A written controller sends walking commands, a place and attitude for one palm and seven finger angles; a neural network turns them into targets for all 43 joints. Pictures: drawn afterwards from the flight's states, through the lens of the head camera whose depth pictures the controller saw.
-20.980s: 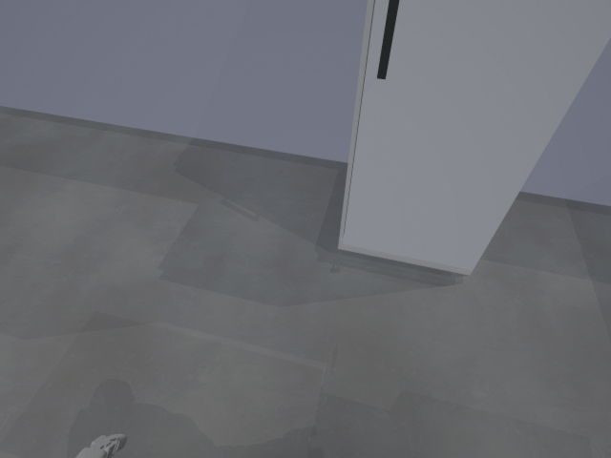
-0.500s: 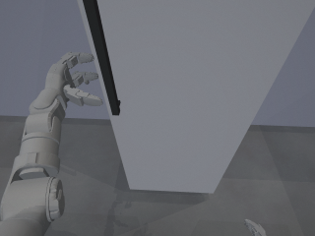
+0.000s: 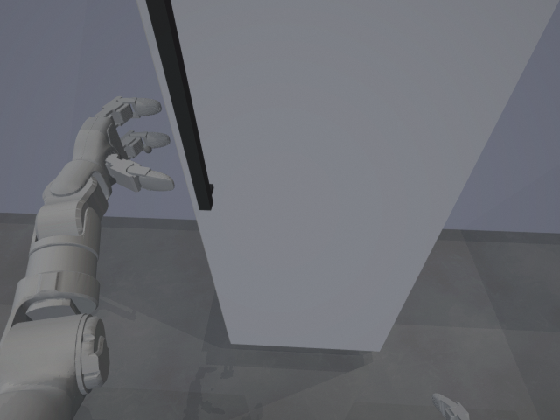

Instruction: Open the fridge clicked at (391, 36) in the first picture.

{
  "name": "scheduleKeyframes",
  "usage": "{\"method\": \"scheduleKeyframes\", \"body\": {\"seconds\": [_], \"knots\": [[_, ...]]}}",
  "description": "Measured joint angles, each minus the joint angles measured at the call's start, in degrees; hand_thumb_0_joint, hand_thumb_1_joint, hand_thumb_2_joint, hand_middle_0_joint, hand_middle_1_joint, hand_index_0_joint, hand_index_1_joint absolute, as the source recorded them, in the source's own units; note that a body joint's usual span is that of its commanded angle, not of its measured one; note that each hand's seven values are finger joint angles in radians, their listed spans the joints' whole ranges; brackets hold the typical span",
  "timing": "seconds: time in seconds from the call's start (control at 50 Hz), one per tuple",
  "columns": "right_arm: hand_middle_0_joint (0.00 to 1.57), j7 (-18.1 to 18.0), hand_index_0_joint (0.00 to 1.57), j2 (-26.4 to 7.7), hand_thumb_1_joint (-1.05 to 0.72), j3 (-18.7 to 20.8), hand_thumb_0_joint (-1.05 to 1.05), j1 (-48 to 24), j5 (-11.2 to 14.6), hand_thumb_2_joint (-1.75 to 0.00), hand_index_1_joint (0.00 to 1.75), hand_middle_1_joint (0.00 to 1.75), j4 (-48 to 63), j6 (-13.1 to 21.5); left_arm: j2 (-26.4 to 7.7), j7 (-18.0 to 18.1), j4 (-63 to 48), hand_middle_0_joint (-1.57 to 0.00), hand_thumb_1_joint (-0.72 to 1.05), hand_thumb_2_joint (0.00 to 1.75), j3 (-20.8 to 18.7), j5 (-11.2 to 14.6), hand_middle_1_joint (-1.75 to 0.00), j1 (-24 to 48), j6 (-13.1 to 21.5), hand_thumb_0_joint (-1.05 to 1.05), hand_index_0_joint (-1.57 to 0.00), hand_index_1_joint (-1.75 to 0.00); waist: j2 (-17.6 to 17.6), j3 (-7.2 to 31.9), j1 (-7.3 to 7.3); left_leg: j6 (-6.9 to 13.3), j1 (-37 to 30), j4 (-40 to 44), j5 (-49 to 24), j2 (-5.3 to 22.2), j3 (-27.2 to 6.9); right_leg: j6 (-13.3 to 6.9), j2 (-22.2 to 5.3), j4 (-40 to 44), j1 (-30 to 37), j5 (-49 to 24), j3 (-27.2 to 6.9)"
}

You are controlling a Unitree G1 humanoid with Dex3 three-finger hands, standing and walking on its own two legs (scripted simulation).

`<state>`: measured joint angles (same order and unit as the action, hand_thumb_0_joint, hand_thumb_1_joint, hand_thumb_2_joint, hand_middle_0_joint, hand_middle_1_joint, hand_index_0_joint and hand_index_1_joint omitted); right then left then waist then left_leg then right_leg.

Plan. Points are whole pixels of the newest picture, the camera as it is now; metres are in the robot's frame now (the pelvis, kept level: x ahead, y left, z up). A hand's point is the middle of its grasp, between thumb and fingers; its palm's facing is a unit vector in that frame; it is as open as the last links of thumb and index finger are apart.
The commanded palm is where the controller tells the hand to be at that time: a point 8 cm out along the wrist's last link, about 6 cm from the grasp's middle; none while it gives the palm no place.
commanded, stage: move the hooked fingers beside the handle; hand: left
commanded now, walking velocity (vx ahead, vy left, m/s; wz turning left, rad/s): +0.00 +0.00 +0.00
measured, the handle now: (189, 114) +0.48 +0.16 +0.22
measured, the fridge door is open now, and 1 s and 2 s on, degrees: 0 0 0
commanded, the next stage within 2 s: feel for the door with the fingertips in 0.56 s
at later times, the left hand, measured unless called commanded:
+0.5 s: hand (155, 149) +0.42 +0.20 +0.20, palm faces -0.01 -1.00 -0.01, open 14.0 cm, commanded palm +0.40 +0.25 +0.20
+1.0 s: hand (177, 147) +0.43 +0.17 +0.20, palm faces -0.01 -1.00 +0.00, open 14.0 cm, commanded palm +0.40 +0.22 +0.20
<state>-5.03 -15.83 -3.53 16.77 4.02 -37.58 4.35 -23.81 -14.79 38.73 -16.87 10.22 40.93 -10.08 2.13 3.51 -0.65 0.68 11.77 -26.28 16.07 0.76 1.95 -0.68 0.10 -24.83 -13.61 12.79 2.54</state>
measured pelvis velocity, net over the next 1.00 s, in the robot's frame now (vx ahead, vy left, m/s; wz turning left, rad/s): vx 0.00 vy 0.00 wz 0.00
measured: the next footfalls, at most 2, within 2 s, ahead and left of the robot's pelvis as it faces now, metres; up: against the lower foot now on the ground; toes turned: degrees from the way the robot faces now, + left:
none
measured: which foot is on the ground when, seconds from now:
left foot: down 0.00-1.00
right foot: down 0.00-1.00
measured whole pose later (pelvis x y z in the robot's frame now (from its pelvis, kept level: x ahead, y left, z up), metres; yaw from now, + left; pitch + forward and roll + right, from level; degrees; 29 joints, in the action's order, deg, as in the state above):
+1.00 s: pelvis +0.00 +0.00 +0.00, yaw +0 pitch +2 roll +0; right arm -4.7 -15.1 -3.4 15.6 3.4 -37.7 5.4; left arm -19.1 -10.4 38.4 -14.1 9.6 43.2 -8.8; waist 2.1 3.0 -1.1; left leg 0.9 13.1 -26.7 15.9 0.5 2.1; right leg -0.5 -0.1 -25.3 -15.0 12.6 2.4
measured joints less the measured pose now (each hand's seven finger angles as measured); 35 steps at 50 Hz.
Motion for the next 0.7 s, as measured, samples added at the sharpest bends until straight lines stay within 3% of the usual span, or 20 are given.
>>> {"method": "scheduleKeyframes", "body": {"seconds": [0.08,0.18,0.34,0.5,0.7], "knots": [[0.21,-0.36,0.20,-0.41,-0.91,0.45,0.01,-0.42,0.04,-0.89,0.30,0.30,0.41,0.36,0.55,0.68,-1.49,-0.30,-0.50,0.30,1.61,-0.04,-1.20,-0.98,-0.61,-0.02,-0.30,-1.20,0.31,-0.92,0.21,0.10,0.51,-0.28,-0.27,-0.21,-0.35,0.07,-0.23,-0.10,-0.27,-0.22,0.34],[0.21,-0.84,0.20,-0.10,-0.91,-0.09,0.01,-1.48,-0.20,-0.89,0.30,0.30,-0.39,1.26,2.41,0.89,-3.35,-0.30,-0.50,0.30,1.86,0.95,-1.20,-0.12,1.80,-0.02,-0.30,-1.20,-0.23,-1.16,0.32,0.10,0.44,-0.21,-0.52,-0.30,-0.50,0.08,-0.31,-0.06,-0.16,-0.40,0.48],[0.21,-0.57,0.20,0.37,-0.90,-0.57,0.01,-1.81,-0.47,-0.89,0.30,0.30,0.30,0.85,-1.04,1.47,5.83,-0.30,-0.50,0.30,0.31,-1.36,-1.20,5.32,0.62,-0.02,-0.30,-1.20,-0.16,-0.34,-1.06,0.05,1.79,-0.21,-0.80,-0.20,-0.13,0.00,-0.21,-0.16,-1.72,-0.78,0.12],[0.21,-0.21,0.20,0.01,-0.90,-0.02,0.01,1.05,-0.18,-0.89,0.30,0.30,-0.45,1.09,1.16,-0.32,0.98,-0.30,-0.50,0.30,0.67,0.65,-1.20,0.92,3.83,-0.02,-0.30,-1.20,-0.09,-0.44,-0.14,0.18,1.13,-0.37,-0.35,-0.22,0.10,0.15,-0.22,-0.39,-1.16,-0.38,-0.13],[0.21,-0.32,0.20,0.03,-0.91,-0.01,0.01,-0.09,-0.32,-0.89,0.30,0.30,-0.53,1.10,0.51,1.58,2.27,-0.30,-0.50,0.30,0.49,-0.54,-1.20,2.61,1.82,-0.02,-0.30,-1.20,0.03,-0.92,-0.82,0.25,1.43,-0.37,-0.51,-0.27,0.06,0.19,-0.26,-0.24,-1.38,-0.61,-0.11]]}}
